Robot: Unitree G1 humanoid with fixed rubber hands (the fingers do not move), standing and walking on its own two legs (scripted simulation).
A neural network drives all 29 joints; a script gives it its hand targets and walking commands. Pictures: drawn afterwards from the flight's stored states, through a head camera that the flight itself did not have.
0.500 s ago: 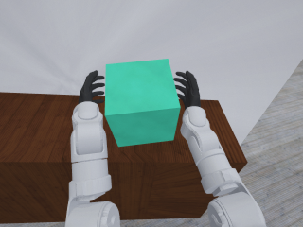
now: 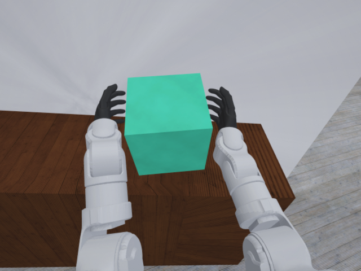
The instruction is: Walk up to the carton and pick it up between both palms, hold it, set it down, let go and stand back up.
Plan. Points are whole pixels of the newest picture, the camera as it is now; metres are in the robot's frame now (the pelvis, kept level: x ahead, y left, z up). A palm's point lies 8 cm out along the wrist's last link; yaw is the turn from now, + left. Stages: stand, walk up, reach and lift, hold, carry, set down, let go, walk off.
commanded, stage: hold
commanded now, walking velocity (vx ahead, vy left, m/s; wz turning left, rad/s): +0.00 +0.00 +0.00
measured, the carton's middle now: (168, 126) +0.40 +0.00 +0.13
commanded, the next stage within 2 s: none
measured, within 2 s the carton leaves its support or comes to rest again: neither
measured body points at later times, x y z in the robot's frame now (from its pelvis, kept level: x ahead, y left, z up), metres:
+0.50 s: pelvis +0.00 +0.00 +0.00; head -0.03 +0.04 +0.45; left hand +0.37 +0.14 +0.18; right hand +0.37 -0.12 +0.18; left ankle +0.03 +0.13 -0.75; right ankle +0.03 -0.11 -0.75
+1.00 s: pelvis +0.00 +0.00 +0.00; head -0.04 +0.04 +0.45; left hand +0.37 +0.14 +0.18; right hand +0.37 -0.12 +0.17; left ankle +0.03 +0.13 -0.75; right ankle +0.03 -0.11 -0.75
